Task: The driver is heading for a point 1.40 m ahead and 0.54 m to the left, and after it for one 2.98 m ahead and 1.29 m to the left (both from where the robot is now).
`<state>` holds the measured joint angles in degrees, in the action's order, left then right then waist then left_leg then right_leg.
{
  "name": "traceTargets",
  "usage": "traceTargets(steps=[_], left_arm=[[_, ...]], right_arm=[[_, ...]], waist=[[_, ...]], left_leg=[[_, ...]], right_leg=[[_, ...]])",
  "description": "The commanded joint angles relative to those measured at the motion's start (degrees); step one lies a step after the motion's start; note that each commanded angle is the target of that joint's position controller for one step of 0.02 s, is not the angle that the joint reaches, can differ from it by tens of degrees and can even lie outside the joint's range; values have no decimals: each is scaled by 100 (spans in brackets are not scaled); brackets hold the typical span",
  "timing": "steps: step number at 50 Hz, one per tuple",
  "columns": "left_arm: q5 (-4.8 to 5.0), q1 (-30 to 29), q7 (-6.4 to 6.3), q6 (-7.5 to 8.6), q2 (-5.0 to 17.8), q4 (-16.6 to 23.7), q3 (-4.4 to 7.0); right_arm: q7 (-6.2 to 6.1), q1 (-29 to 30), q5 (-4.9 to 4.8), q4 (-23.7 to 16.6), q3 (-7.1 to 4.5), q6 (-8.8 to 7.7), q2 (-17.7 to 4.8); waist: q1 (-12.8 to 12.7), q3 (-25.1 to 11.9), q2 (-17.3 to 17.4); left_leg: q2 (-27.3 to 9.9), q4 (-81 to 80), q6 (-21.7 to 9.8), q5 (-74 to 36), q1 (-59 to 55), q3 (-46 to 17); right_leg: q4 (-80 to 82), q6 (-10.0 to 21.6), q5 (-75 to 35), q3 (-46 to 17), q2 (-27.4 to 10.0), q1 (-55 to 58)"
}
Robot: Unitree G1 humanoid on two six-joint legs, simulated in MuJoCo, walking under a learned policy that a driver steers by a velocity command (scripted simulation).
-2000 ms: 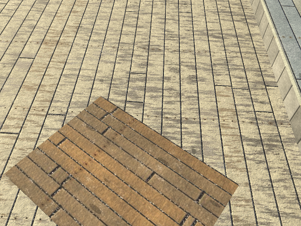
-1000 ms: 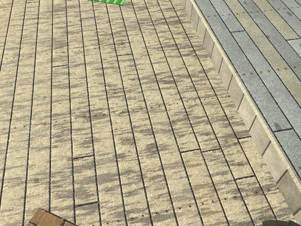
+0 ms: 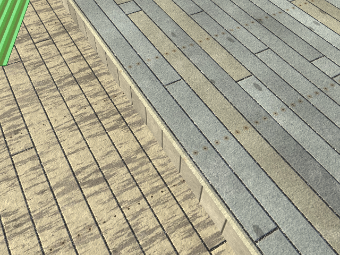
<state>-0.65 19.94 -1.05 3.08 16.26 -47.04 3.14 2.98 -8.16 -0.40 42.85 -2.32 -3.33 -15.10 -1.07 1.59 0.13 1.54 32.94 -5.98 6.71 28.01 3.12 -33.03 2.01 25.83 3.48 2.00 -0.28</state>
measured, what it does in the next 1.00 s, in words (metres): walks ahead, turning left: right foot, then left foot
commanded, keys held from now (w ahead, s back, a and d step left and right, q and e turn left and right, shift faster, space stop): w+q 0.94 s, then w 0.06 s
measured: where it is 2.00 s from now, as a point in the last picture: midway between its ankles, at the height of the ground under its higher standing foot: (73, 143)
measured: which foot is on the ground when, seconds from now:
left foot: down 0.00-0.46, up 0.48-0.96, down 0.98-1.00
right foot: down 0.00-0.00, up 0.02-0.44, down 0.46-0.98, up 1.00-1.00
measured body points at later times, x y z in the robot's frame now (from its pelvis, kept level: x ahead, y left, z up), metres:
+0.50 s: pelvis +0.29 +0.00 +0.00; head +0.32 +0.00 +0.45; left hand +0.43 +0.30 -0.06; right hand +0.41 -0.28 -0.11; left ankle +0.11 +0.07 -0.69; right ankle +0.41 -0.09 -0.72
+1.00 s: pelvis +0.50 +0.14 -0.01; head +0.54 +0.17 +0.44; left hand +0.33 +0.39 -0.13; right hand +0.83 +0.07 -0.07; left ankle +0.54 +0.28 -0.72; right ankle +0.42 -0.09 -0.70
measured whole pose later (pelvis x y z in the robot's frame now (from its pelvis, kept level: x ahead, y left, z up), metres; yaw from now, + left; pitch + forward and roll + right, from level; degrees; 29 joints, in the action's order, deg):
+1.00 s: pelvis +0.50 +0.14 -0.01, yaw +35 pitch +2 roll -1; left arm 1.1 20.7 -1.1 3.1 18.0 -48.9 5.1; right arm 2.7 -4.7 -1.2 31.9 -4.1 -0.3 -16.3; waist -3.6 3.2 0.9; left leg 0.4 36.2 -5.8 8.4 29.8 2.2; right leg -36.9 -3.4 28.2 12.1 -7.5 0.3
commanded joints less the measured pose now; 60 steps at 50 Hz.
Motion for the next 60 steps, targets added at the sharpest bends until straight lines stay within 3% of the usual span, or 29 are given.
traceTargets(steps=[1, 2, 3, 5, 9, 14, 19, 21, 22, 23, 24, 25, 26, 27, 29, 31, 34, 40, 44, 47, 48, 49, 50, 51, 52, 53, 54, 56, 60], left_arm=[[4, 120, 57, 350, 500, 656, 2], [208, -330, 151, 486, 776, 799, 66], [225, -653, 168, 552, 760, 863, 46], [24, -774, 126, 505, 760, 902, 114], [-53, -738, 49, 275, 555, 970, 83], [4, -1702, 83, 299, 281, 1145, -32], [93, -2112, 205, 403, 595, 1271, 81], [105, -1819, 183, 473, 795, 1233, 197], [58, -1245, 148, 510, 941, 1113, 282], [-65, -389, 98, 528, 1224, 1055, 366], [-160, 294, 86, 435, 1627, 810, 488], [18, 324, 112, 405, 1269, 802, 427], [54, 48, 90, 366, 847, 890, 314], [17, -189, 73, 312, 703, 929, 265], [-31, -474, 53, 278, 517, 863, 195], [5, -500, 53, 296, 514, 765, 203], [27, -437, 36, 318, 761, 586, 290], [57, -291, -34, 240, 945, 344, 341], [181, -106, -10, 158, 1144, 181, 417], [302, -168, -28, 74, 1426, 164, 515], [347, -216, -37, 46, 1416, 163, 503], [279, -82, -52, 79, 1195, 175, 416], [-99, 439, 39, 167, 336, 460, 130], [100, 399, 123, 365, 539, 433, 82], [382, -321, 152, 444, 974, 540, 227], [368, -669, 121, 485, 883, 686, 174], [219, -764, 64, 476, 822, 620, 159], [121, -531, 81, 354, 827, 521, 193], [46, -752, 79, 167, 519, 517, 123]], right_arm=[[-114, -1801, -137, -94, -456, -187, -1364], [-149, -1519, -79, -172, -384, -175, -1096], [-163, -1184, -30, -283, -351, -148, -976], [-174, -789, 23, -427, -262, -115, -766], [-262, -723, -25, -490, -329, -102, -990], [-380, -1110, -85, -371, -373, 27, -1119], [-444, -1340, -113, -323, -376, 171, -1057], [-438, -1212, -85, -367, -403, 184, -1058], [-427, -1110, -70, -437, -360, 174, -922], [-404, -1005, 2, -601, -249, 138, -625], [-410, -1776, -84, -747, -136, 80, -227], [-397, -1959, -145, -678, -170, 49, -658], [-376, -1482, -148, -679, -279, 81, -1036], [-379, -1077, -81, -771, -300, 117, -1055], [-346, -789, -40, -913, -338, 151, -920], [-301, -897, -115, -949, -294, 231, -658], [-280, -567, -76, -1128, -229, 293, -450], [-117, 269, -85, -1287, -183, 226, -340], [21, 691, -120, -1469, -204, 232, -380], [37, 248, -39, -1465, -375, 283, -673], [7, -564, -27, -1262, -504, 302, -837], [-84, -1551, -64, -996, -687, 346, -1151], [-179, -1615, -124, -933, -761, 302, -1825], [-146, -1930, -88, -1047, -646, 180, -1581], [-100, -1845, -2, -928, -544, 72, -1205], [-103, -1498, -29, -889, -498, 13, -1095], [-123, -1022, -16, -924, -420, -12, -895], [-136, -603, 99, -987, -334, -54, -677], [-189, -761, 52, -714, -367, -164, -818]], waist=[[699, -2255, 1274], [716, -1443, 884], [593, -899, 218], [225, -343, -75], [26, -204, 246], [434, -298, 472], [489, -230, 609], [257, -256, 805], [-44, -646, 808], [-438, -1457, 456], [-211, -2140, -1262], [-235, -2064, -1558], [-371, -1277, -939], [-342, -788, -528], [-118, -239, -539], [1, -149, -718], [1, 17, -584], [-274, 150, -460], [-333, 350, -510], [83, -72, -684], [571, -479, -597], [1035, -975, -273], [457, -1370, 1615], [715, -2690, 1375], [915, -1922, 702], [741, -1213, 523], [476, -789, 180], [90, -542, 332], [30, -192, 147]], left_leg=[[-1972, -1425, -1630, 800, -5234, -4862], [-1864, -1588, -1348, 1004, -4635, -4107], [-1654, -1685, -1174, 769, -3773, -3434], [-1288, -1962, -1031, -226, -2494, -2694], [-904, -2128, -1042, -1561, -1581, -1915], [-550, -1824, -624, -1250, -1314, -1557], [-884, -1226, -485, -684, -2073, -2458], [-874, -822, -346, -1047, -2319, -2679], [-620, -238, -183, -1389, -2207, -2529], [-318, 1118, 23, -825, -1512, -2161], [522, 3028, 403, 1810, 556, -1379], [161, 3976, 495, 2712, 1383, -1441], [-92, 4324, 575, 2217, 1650, -1432], [-287, 4290, 621, 1738, 1562, -1227], [-539, 3899, 685, 1266, 1282, -1168], [-644, 3653, 733, 1163, 1080, -998], [-757, 3088, 821, 829, 1368, -909], [-700, 1335, 711, -766, 1219, -554], [-598, 610, 412, -463, 954, -245], [-101, 411, 22, 457, -46, 217], [168, 69, -177, 249, -1191, 316], [152, -109, -409, -112, -2898, -87], [-1386, -164, -1204, -288, -4909, -2708], [-2228, -1298, -1926, 1109, -5361, -5010], [-2039, -1529, -1529, 1183, -4908, -4332], [-1837, -1556, -1292, 904, -4057, -3589], [-1643, -1590, -1096, 296, -3174, -3031], [-1385, -1893, -996, -446, -2184, -2459], [-1270, -2305, -1012, -1266, -1717, -1707]], right_leg=[[-4394, -112, 532, -1003, 223, -4101], [-4505, -5, 132, -1138, -122, -4590], [-4158, 45, -345, -1015, -387, -4494], [-3324, -78, -826, -914, -699, -3962], [-2447, -497, -1363, -674, -712, -3671], [-444, -677, -2957, -526, -289, -2966], [468, -512, -2558, -770, -115, -2747], [861, -286, -2172, -716, -98, -2360], [1041, -75, -2399, -731, -234, -1458], [749, 333, -2404, -1478, -1115, 74], [941, 1228, -1681, -3856, -2414, 2023], [1249, 1392, -574, -4960, -2774, 1997], [1380, 1136, -286, -4067, -2506, 1340], [1463, 889, -668, -3220, -2212, 633], [1727, 707, -1727, -2229, -1802, -344], [1988, 733, -1942, -1665, -1674, -690], [2240, 880, -2458, -1142, -1787, -759], [2253, 619, -2888, -8, -1669, -380], [2128, 460, -3280, 356, -1870, 61], [983, 316, -5904, 686, -1906, 368], [-63, 227, -6398, 850, -1784, 75], [-1480, 37, -5559, 896, -1561, -986], [-3751, -310, 157, 773, -674, -3540], [-4887, -320, 1038, -610, -229, -4186], [-4970, -198, 433, -837, -491, -4725], [-4553, -112, -87, -731, -717, -4767], [-4065, -118, -522, -735, -959, -4419], [-3541, -126, -922, -817, -1150, -3696], [-2520, -362, -1622, -709, -1143, -3790]])
Keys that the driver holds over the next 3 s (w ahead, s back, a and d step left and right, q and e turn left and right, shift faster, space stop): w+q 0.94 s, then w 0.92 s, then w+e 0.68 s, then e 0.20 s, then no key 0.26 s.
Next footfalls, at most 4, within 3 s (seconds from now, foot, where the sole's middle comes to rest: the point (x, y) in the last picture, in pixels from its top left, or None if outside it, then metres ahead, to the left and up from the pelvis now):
0.46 right None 0.45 -0.08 -0.76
0.98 left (101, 222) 0.57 0.30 -0.76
1.50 right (109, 143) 0.95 0.32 -0.76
2.02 left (30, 133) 1.00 0.71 -0.76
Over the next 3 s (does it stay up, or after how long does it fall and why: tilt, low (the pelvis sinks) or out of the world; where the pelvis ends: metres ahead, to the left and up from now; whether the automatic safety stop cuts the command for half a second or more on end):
stays up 1.36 0.71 0.01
